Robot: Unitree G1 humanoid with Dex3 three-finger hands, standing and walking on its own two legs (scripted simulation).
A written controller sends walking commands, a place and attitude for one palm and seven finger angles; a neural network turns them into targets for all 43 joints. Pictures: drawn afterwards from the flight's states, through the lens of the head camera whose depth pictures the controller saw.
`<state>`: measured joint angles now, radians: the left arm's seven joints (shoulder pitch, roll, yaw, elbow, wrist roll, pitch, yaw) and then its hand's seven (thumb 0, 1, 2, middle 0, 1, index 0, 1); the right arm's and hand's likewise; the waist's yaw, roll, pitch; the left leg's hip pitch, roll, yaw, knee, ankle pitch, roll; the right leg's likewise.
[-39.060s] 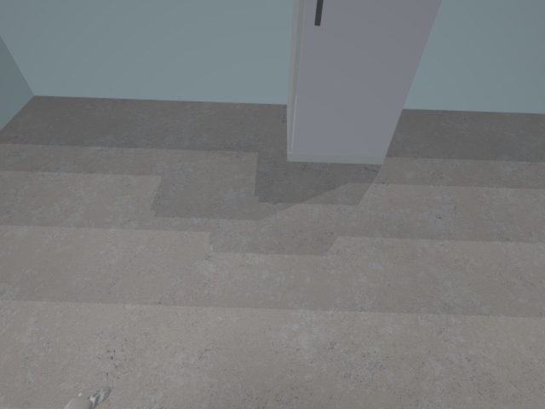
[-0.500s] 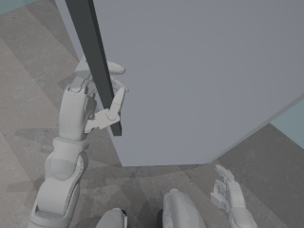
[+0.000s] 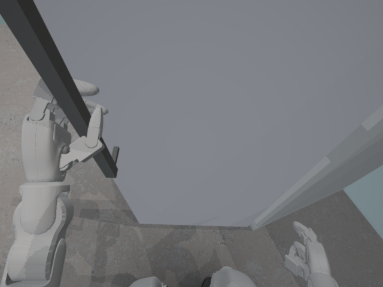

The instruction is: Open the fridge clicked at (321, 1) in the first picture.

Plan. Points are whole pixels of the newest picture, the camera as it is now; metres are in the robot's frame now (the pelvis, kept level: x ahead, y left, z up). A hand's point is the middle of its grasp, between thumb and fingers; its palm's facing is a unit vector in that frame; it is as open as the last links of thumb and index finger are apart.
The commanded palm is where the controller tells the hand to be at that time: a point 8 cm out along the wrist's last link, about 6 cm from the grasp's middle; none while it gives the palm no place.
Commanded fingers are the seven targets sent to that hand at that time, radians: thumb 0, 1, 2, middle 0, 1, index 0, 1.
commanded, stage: walk backward, drawing the door open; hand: left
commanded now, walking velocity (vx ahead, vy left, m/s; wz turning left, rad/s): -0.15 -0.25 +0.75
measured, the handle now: (70, 76) +0.35 +0.17 +0.25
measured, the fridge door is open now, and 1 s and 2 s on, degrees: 66 79 72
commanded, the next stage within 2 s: stop walking and hold the door back in 0.22 s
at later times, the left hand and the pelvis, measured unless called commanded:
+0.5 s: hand (107, 217) +0.20 +0.11 +0.19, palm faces +0.59 -0.78 -0.23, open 5.8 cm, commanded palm +0.17 +0.17 +0.17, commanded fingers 0.00 0.90 0.90 -0.45 -1.40 -0.45 -1.40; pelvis -0.06 -0.18 +0.02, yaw +18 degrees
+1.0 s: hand (100, 193) +0.22 +0.12 +0.19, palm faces +0.50 -0.84 -0.21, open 5.4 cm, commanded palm +0.18 +0.17 +0.17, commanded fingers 0.00 0.90 0.90 -0.45 -1.40 -0.45 -1.40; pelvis -0.14 -0.20 +0.01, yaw +20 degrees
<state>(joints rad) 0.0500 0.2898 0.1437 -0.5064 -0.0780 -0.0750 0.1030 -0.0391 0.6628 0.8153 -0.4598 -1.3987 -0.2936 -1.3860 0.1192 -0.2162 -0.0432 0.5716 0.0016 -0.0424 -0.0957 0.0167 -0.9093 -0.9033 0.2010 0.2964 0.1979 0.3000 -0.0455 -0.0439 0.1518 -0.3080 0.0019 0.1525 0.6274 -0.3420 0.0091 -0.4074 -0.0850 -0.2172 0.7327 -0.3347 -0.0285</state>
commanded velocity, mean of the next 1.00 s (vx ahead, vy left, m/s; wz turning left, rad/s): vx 0.08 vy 0.01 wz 0.22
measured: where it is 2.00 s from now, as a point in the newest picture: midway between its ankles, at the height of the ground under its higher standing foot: outside the picture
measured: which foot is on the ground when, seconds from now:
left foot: down 0.00-0.34, up 0.36-0.72, down 0.74-1.00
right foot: up 0.00-0.32, down 0.34-0.76, up 0.78-1.00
